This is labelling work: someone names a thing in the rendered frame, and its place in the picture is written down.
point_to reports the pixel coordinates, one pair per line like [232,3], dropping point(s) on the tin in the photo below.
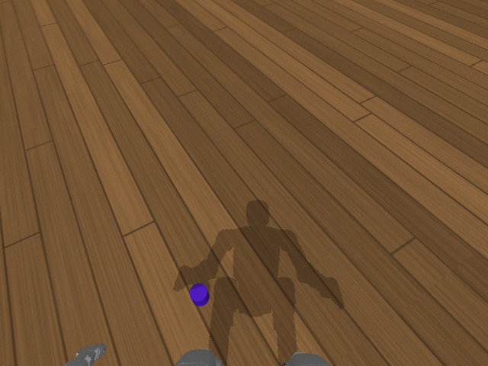
[199,294]

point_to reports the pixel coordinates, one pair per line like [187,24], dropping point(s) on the left robot hand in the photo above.
[87,355]

